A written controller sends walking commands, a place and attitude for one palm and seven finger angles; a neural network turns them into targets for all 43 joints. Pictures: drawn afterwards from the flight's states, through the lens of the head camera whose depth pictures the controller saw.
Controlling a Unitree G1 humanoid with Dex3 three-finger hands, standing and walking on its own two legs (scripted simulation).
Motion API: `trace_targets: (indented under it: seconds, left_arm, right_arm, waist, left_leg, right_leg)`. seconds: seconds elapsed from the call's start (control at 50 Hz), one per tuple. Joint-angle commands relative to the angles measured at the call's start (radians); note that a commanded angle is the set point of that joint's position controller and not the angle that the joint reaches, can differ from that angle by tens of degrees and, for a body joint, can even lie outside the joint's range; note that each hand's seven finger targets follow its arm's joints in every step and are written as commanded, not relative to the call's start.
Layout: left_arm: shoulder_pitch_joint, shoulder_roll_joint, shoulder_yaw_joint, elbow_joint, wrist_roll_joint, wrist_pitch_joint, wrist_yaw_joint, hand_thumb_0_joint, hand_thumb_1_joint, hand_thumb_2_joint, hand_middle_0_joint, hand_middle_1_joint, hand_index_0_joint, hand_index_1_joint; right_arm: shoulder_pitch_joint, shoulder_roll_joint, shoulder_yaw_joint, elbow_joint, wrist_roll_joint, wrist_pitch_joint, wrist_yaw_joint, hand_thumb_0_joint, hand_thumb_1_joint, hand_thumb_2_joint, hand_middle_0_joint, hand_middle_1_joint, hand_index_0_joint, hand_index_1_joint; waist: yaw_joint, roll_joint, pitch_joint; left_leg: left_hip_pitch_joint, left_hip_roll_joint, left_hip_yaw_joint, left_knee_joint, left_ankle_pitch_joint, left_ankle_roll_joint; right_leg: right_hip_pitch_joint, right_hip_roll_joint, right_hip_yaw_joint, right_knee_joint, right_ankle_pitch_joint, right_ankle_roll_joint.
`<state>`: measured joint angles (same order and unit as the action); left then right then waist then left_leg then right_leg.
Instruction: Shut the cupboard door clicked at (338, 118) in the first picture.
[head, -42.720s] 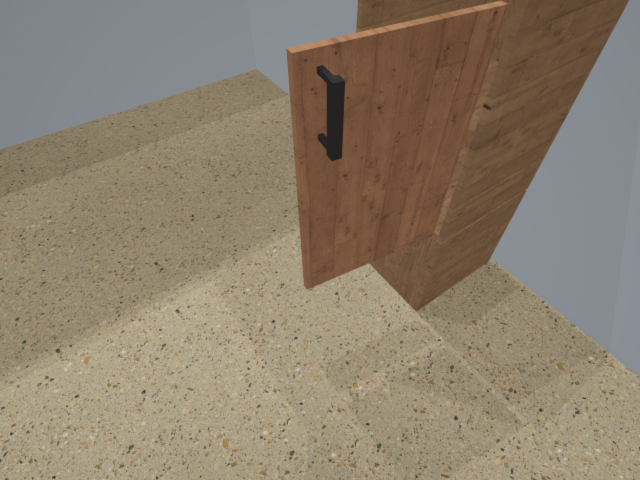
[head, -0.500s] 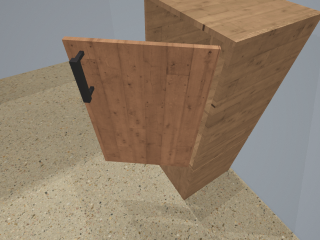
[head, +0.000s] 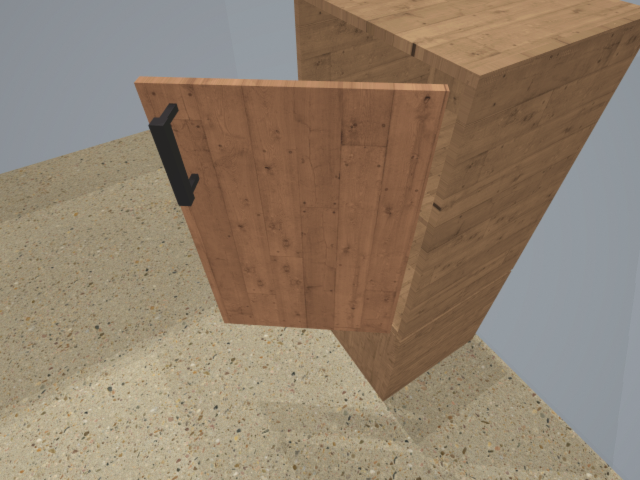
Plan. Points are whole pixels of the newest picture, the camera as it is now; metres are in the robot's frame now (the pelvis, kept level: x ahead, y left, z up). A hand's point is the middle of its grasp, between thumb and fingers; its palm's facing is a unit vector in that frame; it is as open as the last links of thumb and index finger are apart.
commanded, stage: look again from close up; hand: left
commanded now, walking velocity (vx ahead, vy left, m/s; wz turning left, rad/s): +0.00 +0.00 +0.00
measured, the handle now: (178, 156) +0.49 +0.23 +0.16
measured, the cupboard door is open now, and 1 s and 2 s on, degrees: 53 53 53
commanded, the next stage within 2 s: raise the hand and make a fist in 0.32 s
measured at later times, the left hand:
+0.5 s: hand out of the picture +0.11 +0.17 -0.13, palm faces +0.15 -0.97 -0.20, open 7.4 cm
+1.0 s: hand (167, 459) +0.15 +0.18 +0.02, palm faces +0.05 -1.00 -0.06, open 5.4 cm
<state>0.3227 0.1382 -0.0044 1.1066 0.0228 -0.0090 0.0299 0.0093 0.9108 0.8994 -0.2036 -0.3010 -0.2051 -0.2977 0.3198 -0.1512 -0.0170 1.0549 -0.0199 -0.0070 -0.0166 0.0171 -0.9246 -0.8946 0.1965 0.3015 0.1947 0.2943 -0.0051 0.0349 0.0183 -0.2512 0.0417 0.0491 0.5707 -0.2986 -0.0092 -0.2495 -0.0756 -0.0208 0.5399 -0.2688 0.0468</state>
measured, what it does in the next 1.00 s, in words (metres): lowers itself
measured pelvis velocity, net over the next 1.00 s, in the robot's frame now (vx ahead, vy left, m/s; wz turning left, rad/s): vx -0.02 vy -0.03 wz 0.06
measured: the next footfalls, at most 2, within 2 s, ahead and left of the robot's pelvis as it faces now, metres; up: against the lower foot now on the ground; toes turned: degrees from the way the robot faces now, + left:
none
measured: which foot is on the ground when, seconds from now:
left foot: down 0.00-1.00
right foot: down 0.00-1.00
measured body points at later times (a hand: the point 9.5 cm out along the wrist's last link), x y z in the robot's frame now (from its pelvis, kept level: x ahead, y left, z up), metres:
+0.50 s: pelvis +0.01 -0.02 +0.00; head +0.03 -0.03 +0.45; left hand +0.10 +0.22 -0.11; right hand +0.05 -0.26 -0.15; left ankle +0.01 +0.12 -0.73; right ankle +0.01 -0.16 -0.73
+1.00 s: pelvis -0.02 -0.03 -0.07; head +0.01 -0.01 +0.38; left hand +0.14 +0.23 +0.03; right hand +0.23 -0.23 -0.11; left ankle +0.01 +0.12 -0.73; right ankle +0.01 -0.16 -0.73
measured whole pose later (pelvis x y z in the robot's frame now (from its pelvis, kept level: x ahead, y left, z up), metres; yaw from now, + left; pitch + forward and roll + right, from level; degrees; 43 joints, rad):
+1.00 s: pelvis -0.02 -0.03 -0.07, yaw +4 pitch +6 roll -3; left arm 0.45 0.22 0.16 -0.13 -0.30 -0.46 -0.36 0.03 0.90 0.90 -0.56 -0.69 -0.56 -0.69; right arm 0.17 -0.25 -0.02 0.54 0.03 -0.31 -0.07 0.02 -0.91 -0.89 0.20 0.30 0.20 0.29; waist 0.09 0.02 -0.06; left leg -0.73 0.07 -0.08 1.12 -0.50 -0.05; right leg -0.67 -0.06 -0.11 1.06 -0.50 0.02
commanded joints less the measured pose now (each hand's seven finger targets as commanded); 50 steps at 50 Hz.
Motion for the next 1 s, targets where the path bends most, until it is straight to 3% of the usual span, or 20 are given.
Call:
trace_targets:
  seconds: [0.0, 0.38, 0.4, 0.42, 0.44, 0.46, 0.48, 0.5, 0.52, 0.56, 0.58, 0.62, 0.64, 0.68, 0.72, 0.76, 0.84, 0.9, 0.94, 0.98]
  left_arm:
    - [0.028, 0.1, 0.013, -0.045, -0.003, -0.015, 0.006, 0.0, 0.9, 0.9, -0.2, -0.3, -0.2, -0.3]
    - [-0.026, 0.169, 0.028, -0.065, -0.007, -0.019, 0.004, 0.0, 0.9, 0.9, -0.2, -0.3, -0.2, -0.3]
    - [0.044, 0.175, 0.029, -0.028, -0.005, -0.023, 0.044, 0.0, 0.9, 0.9, -0.2, -0.3, -0.2, -0.3]
    - [-0.894, 0.81, 0.485, -1.641, -0.122, -0.334, 0.02, 0.0, 0.9, 0.9, -0.2, -0.3, -0.2, -0.3]
    - [-0.067, 0.216, 0.067, -1.185, -0.132, -0.223, -0.004, 0.0, 0.9, 0.9, -0.218, -0.32, -0.218, -0.32]
    - [-0.111, 0.247, 0.104, -1.242, -0.183, -0.182, 0.041, 0.0, 0.9, 0.9, -0.237, -0.34, -0.237, -0.34]
    - [0.14, 0.002, 0.004, -1.055, -0.182, -0.071, 0.037, 0.0, 0.9, 0.9, -0.255, -0.36, -0.255, -0.36]
    - [-0.063, 0.117, 0.081, -1.221, -0.189, -0.103, 0.041, 0.0, 0.9, 0.9, -0.273, -0.38, -0.273, -0.38]
    - [-0.009, 0.155, 0.149, -1.212, -0.185, -0.148, 0.024, 0.0, 0.9, 0.9, -0.292, -0.4, -0.292, -0.4]
    - [0.221, 0.125, 0.21, -1.0, -0.211, -0.246, -0.05, 0.0, 0.9, 0.9, -0.328, -0.44, -0.328, -0.44]
    - [0.29, 0.066, 0.177, -0.924, -0.232, -0.311, -0.107, 0.0, 0.9, 0.9, -0.347, -0.46, -0.347, -0.46]
    - [0.383, 0.068, 0.221, -0.863, -0.273, -0.458, -0.239, 0.0, 0.9, 0.9, -0.383, -0.5, -0.383, -0.5]
    - [0.366, 0.095, 0.239, -0.871, -0.287, -0.525, -0.309, 0.0, 0.9, 0.9, -0.402, -0.52, -0.402, -0.52]
    - [0.341, 0.182, 0.286, -0.927, -0.296, -0.585, -0.435, 0.0, 0.9, 0.9, -0.438, -0.56, -0.438, -0.56]
    - [0.274, 0.218, 0.294, -1.093, -0.321, -0.56, -0.481, 0.0, 0.9, 0.9, -0.475, -0.6, -0.475, -0.6]
    - [0.142, 0.241, 0.312, -1.27, -0.366, -0.538, -0.475, 0.0, 0.9, 0.9, -0.512, -0.64, -0.512, -0.64]
    - [-0.029, 0.226, 0.262, -1.557, -0.37, -0.579, -0.399, 0.0, 0.9, 0.9, -0.585, -0.72, -0.585, -0.72]
    - [-0.113, 0.183, 0.16, -1.548, -0.337, -0.565, -0.387, 0.0, 0.9, 0.9, -0.64, -0.78, -0.64, -0.78]
    - [-0.111, 0.191, 0.126, -1.517, -0.318, -0.506, -0.397, 0.0, 0.9, 0.9, -0.677, -0.82, -0.677, -0.82]
    - [-0.064, 0.22, 0.148, -1.447, -0.312, -0.39, -0.412, 0.0, 0.9, 0.9, -0.713, -0.86, -0.713, -0.86]
  right_arm:
    - [0.033, -0.099, -0.007, -0.064, 0.004, -0.025, 0.0, 0.0, -0.9, -0.9, 0.2, 0.3, 0.2, 0.3]
    - [0.0, -0.115, 0.0, -0.02, 0.004, -0.024, -0.002, 0.0, -0.9, -0.9, 0.2, 0.3, 0.2, 0.3]
    - [-0.06, -0.167, -0.015, -0.072, 0.015, -0.022, 0.004, 0.0, -0.9, -0.9, 0.2, 0.3, 0.2, 0.3]
    - [-0.014, -0.335, -0.06, -0.323, 0.003, -0.222, -0.109, 0.0, -0.9, -0.9, 0.2, 0.3, 0.2, 0.3]
    - [-0.122, -0.191, -0.011, -0.353, 0.052, -0.283, -0.108, 0.0, -0.9, -0.9, 0.2, 0.3, 0.2, 0.3]
    - [-0.133, -0.218, 0.009, -0.33, 0.064, -0.327, -0.093, 0.0, -0.9, -0.9, 0.2, 0.3, 0.2, 0.3]
    - [-0.136, -0.156, -0.003, -0.3, 0.072, -0.353, -0.072, 0.0, -0.9, -0.9, 0.2, 0.3, 0.2, 0.3]
    - [-0.112, -0.197, -0.03, -0.344, 0.073, -0.373, -0.061, 0.0, -0.9, -0.9, 0.2, 0.3, 0.2, 0.3]
    - [-0.126, -0.193, -0.046, -0.383, 0.061, -0.384, -0.059, 0.0, -0.9, -0.9, 0.2, 0.3, 0.2, 0.3]
    - [-0.158, -0.182, -0.064, -0.429, 0.053, -0.391, -0.049, 0.0, -0.9, -0.9, 0.2, 0.3, 0.2, 0.3]
    - [-0.164, -0.174, -0.062, -0.457, 0.045, -0.389, -0.036, 0.0, -0.9, -0.9, 0.2, 0.3, 0.2, 0.3]
    - [-0.171, -0.176, -0.081, -0.495, 0.036, -0.37, -0.014, 0.0, -0.9, -0.9, 0.2, 0.3, 0.2, 0.3]
    - [-0.181, -0.187, -0.09, -0.519, 0.036, -0.364, -0.007, 0.0, -0.9, -0.9, 0.2, 0.3, 0.2, 0.3]
    - [-0.191, -0.206, -0.096, -0.588, 0.046, -0.357, 0.012, 0.0, -0.9, -0.9, 0.2, 0.3, 0.2, 0.3]
    - [-0.214, -0.208, -0.089, -0.657, 0.052, -0.352, 0.006, 0.0, -0.9, -0.9, 0.2, 0.3, 0.2, 0.3]
    - [-0.193, -0.205, -0.08, -0.685, 0.05, -0.349, -0.011, 0.0, -0.9, -0.9, 0.2, 0.3, 0.2, 0.3]
    - [-0.135, -0.195, -0.067, -0.665, 0.045, -0.357, -0.036, 0.0, -0.9, -0.9, 0.2, 0.3, 0.2, 0.3]
    - [-0.118, -0.206, -0.049, -0.634, 0.054, -0.361, -0.06, 0.0, -0.9, -0.9, 0.2, 0.3, 0.2, 0.3]
    - [-0.12, -0.215, -0.041, -0.64, 0.065, -0.362, -0.069, 0.0, -0.9, -0.9, 0.2, 0.3, 0.2, 0.3]
    - [-0.125, -0.218, -0.032, -0.651, 0.078, -0.35, -0.081, 0.0, -0.9, -0.9, 0.2, 0.3, 0.2, 0.3]
  waist:
    - [0.003, -0.047, 0.09]
    - [0.007, -0.064, 0.021]
    - [0.03, -0.254, 0.024]
    - [-0.098, -0.131, -0.315]
    - [0.02, 0.232, -0.418]
    - [0.042, 0.295, -0.39]
    - [0.009, 0.158, -0.238]
    - [-0.025, 0.144, -0.12]
    - [-0.024, 0.055, -0.074]
    - [0.028, -0.187, 0.067]
    - [0.038, -0.283, 0.09]
    - [0.069, -0.36, 0.039]
    - [0.071, -0.35, -0.004]
    - [0.087, -0.186, -0.112]
    - [0.097, -0.023, -0.24]
    - [0.071, 0.05, -0.313]
    - [0.006, 0.076, -0.332]
    - [-0.044, 0.05, -0.215]
    - [-0.053, 0.046, -0.176]
    - [-0.035, 0.017, -0.171]
  left_leg:
    - [-0.074, 0.061, -0.098, -0.213, -0.008, 0.033]
    - [0.053, 0.048, -0.027, -0.182, 0.188, 0.017]
    - [-0.034, 0.092, -0.013, 0.014, 0.201, -0.007]
    - [0.261, 0.04, 0.009, 0.014, 0.344, 0.036]
    - [0.213, -0.042, 0.039, -0.032, 0.461, 0.043]
    - [0.215, -0.025, 0.013, -0.058, 0.489, -0.001]
    - [0.106, -0.017, -0.011, -0.078, 0.394, 0.004]
    - [0.034, -0.027, -0.03, -0.062, 0.257, -0.003]
    - [-0.031, -0.037, -0.03, -0.044, 0.184, 0.004]
    - [-0.191, -0.054, -0.037, -0.001, 0.07, 0.0]
    - [-0.262, -0.066, -0.032, 0.045, 0.033, -0.006]
    - [-0.366, -0.071, -0.017, 0.147, 0.003, -0.014]
    - [-0.398, -0.073, -0.01, 0.197, 0.001, -0.016]
    - [-0.403, -0.082, 0.0, 0.256, 0.038, -0.009]
    - [-0.378, -0.093, 0.022, 0.293, 0.06, 0.008]
    - [-0.363, -0.087, 0.011, 0.326, 0.042, 0.016]
    - [-0.322, -0.054, -0.039, 0.372, 0.064, 0.033]
    - [-0.365, -0.03, -0.064, 0.376, -0.026, 0.038]
    - [-0.376, -0.026, -0.077, 0.344, -0.095, 0.036]
    - [-0.374, -0.032, -0.078, 0.306, -0.107, 0.036]
  right_leg:
    - [-0.027, -0.006, 0.027, -0.084, -0.026, -0.065]
    - [0.028, -0.04, 0.051, -0.1, 0.193, -0.064]
    - [0.057, -0.086, 0.09, -0.099, 0.494, -0.047]
    - [0.057, 0.012, 0.034, 0.029, 0.379, -0.057]
    - [0.031, 0.06, -0.044, 0.092, 0.242, -0.065]
    - [0.064, 0.064, -0.068, 0.025, 0.225, -0.073]
    - [0.017, 0.048, -0.079, 0.002, 0.185, -0.05]
    - [-0.034, 0.044, -0.071, -0.006, 0.158, -0.044]
    - [-0.094, 0.051, -0.086, -0.006, 0.093, -0.044]
    - [-0.184, 0.065, -0.091, 0.007, -0.053, -0.043]
    - [-0.238, 0.066, -0.085, 0.041, -0.099, -0.04]
    - [-0.268, 0.055, -0.045, 0.12, -0.095, -0.045]
    - [-0.27, 0.045, -0.017, 0.159, -0.061, -0.048]
    - [-0.237, 0.024, 0.026, 0.223, 0.035, -0.066]
    - [-0.226, 0.021, 0.047, 0.258, 0.043, -0.067]
    - [-0.259, 0.036, 0.056, 0.275, -0.024, -0.058]
    - [-0.336, 0.073, 0.022, 0.327, 0.014, -0.06]
    - [-0.421, 0.091, 0.007, 0.327, -0.092, -0.065]
    - [-0.421, 0.094, -0.001, 0.295, -0.166, -0.06]
    - [-0.369, 0.088, 0.005, 0.251, -0.186, -0.056]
